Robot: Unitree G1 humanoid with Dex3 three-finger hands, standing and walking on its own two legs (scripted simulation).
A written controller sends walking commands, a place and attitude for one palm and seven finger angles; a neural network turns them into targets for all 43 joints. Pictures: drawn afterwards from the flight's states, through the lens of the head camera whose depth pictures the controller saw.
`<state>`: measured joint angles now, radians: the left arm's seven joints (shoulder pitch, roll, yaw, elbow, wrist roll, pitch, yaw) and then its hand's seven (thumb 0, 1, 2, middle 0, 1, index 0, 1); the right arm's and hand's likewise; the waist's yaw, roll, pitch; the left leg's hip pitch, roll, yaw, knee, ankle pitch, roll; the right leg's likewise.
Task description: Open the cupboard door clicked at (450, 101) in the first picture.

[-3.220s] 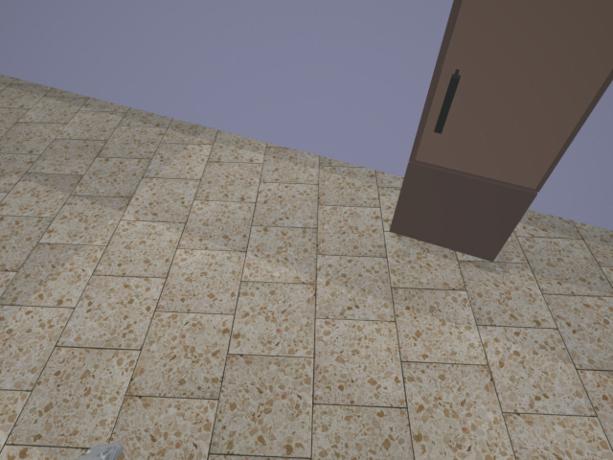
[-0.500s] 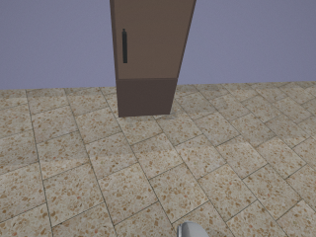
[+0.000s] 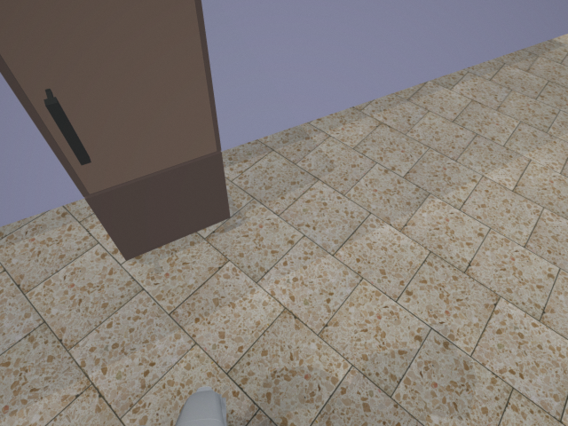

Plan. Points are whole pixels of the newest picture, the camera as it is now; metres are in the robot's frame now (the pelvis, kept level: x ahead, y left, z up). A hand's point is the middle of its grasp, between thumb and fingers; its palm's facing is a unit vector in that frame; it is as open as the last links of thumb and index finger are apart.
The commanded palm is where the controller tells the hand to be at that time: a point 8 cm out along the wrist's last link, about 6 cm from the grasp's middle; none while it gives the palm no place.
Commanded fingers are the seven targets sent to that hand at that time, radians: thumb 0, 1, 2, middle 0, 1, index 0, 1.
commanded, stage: walk to a spot facing it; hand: left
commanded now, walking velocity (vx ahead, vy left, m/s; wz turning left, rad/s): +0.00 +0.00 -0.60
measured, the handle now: (67, 128) +0.73 +0.53 -0.09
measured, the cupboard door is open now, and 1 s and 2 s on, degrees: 0 0 0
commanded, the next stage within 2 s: turn to face it in 0.22 s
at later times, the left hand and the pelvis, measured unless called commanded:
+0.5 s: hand (167, 334) +0.28 +0.21 -0.16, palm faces -0.25 -0.94 -0.22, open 7.4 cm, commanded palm none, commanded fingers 0.00 0.90 0.90 -0.20 -0.30 -0.20 -0.30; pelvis +0.14 +0.05 +0.01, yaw -14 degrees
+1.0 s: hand (140, 340) +0.27 +0.26 -0.17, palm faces +0.03 -0.97 -0.24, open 7.3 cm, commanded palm none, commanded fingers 0.00 0.90 0.90 -0.20 -0.30 -0.20 -0.30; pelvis +0.17 +0.05 +0.00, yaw +0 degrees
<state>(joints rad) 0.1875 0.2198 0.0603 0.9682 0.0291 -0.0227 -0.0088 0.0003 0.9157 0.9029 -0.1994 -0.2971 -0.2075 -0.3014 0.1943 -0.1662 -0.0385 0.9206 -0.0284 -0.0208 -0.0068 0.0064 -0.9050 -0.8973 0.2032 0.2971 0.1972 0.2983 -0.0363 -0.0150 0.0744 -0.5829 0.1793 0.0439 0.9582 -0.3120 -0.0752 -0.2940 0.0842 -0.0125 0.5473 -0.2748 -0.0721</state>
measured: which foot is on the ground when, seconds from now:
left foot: up 0.00-0.10, down 0.12-0.54, up 0.56-0.80, down 0.82-1.00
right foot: down 0.00-0.14, up 0.16-0.50, down 0.52-0.82, up 0.84-1.00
